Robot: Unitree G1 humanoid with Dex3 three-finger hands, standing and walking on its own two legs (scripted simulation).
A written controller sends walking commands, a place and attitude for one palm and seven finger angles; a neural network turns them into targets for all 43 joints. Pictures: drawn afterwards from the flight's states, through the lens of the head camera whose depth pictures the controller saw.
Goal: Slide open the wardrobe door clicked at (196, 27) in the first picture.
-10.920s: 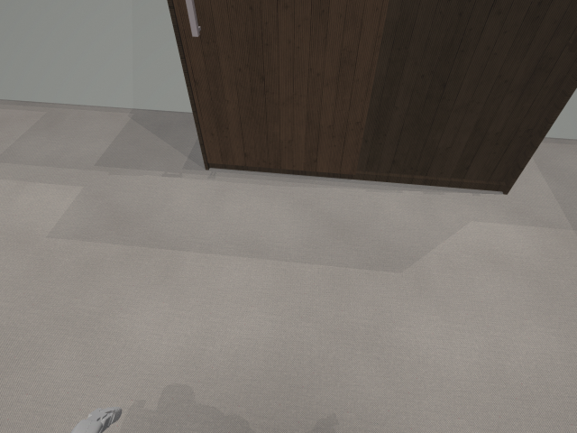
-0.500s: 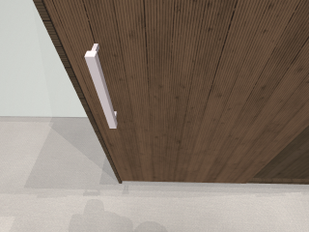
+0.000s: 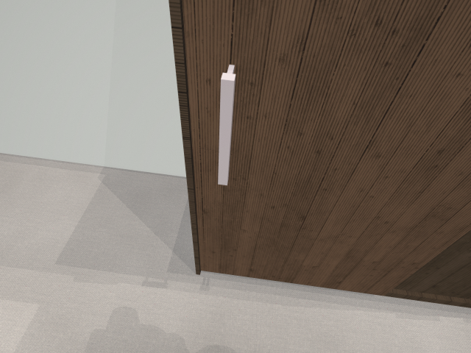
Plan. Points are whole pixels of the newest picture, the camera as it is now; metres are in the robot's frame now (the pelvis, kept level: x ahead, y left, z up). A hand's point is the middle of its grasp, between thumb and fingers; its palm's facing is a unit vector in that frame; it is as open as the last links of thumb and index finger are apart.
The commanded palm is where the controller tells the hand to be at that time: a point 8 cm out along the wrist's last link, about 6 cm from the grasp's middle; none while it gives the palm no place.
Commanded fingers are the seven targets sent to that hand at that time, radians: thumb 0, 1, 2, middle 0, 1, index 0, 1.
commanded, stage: come to a stop and stand still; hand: left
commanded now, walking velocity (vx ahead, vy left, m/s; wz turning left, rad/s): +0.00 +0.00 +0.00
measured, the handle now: (226, 131) +0.52 +0.07 +0.09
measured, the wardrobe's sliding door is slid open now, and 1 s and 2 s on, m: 0.00 0.00 0.00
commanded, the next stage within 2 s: look again from close up in 0.86 s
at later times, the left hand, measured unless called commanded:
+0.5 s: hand out of the picture -0.10 +0.16 -0.17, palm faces +0.03 -0.99 -0.16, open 7.4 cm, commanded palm none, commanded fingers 0.00 0.90 0.90 -0.20 -0.30 -0.20 -0.30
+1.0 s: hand out of the picture -0.13 +0.15 -0.18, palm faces +0.03 -0.99 -0.14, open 7.4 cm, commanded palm none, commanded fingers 0.00 0.90 0.90 -0.20 -0.30 -0.20 -0.30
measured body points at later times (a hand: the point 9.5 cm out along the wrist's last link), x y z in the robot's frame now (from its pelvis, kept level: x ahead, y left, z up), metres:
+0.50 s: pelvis -0.05 +0.01 +0.00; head -0.05 +0.01 +0.45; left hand -0.10 +0.21 -0.16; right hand -0.09 -0.21 -0.16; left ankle +0.03 +0.07 -0.74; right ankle -0.05 -0.13 -0.74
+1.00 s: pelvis -0.07 +0.00 +0.00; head -0.07 +0.01 +0.45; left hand -0.13 +0.20 -0.16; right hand -0.09 -0.20 -0.16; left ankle +0.02 +0.07 -0.73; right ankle -0.05 -0.13 -0.74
